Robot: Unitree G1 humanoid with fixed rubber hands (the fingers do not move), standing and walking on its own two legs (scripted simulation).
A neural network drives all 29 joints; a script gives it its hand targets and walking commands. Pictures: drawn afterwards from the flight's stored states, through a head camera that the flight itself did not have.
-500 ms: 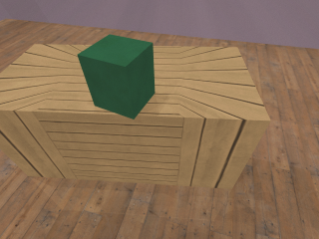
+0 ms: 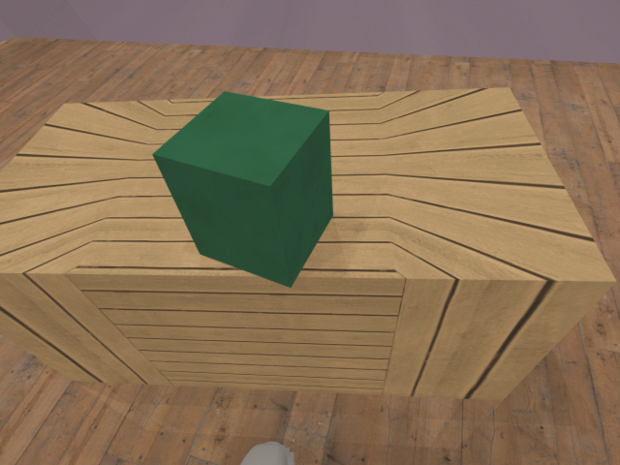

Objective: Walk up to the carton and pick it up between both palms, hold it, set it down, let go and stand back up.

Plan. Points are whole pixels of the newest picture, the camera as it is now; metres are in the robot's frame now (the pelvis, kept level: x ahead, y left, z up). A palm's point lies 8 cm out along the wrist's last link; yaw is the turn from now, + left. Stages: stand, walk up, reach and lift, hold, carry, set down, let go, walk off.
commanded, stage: walk up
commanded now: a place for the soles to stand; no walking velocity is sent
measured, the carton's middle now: (257, 189) +0.59 +0.14 +0.01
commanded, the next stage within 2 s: none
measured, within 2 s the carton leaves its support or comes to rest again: neither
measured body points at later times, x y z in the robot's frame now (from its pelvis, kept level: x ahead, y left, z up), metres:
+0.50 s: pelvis +0.15 +0.12 -0.01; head +0.17 +0.09 +0.44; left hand +0.32 +0.36 -0.09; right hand +0.13 -0.14 -0.15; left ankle +0.14 +0.23 -0.71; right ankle +0.22 +0.05 -0.72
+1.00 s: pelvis +0.26 +0.24 -0.01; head +0.30 +0.26 +0.43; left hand +0.37 +0.51 -0.14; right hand +0.37 -0.01 -0.11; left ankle +0.33 +0.39 -0.72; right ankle +0.22 +0.11 -0.68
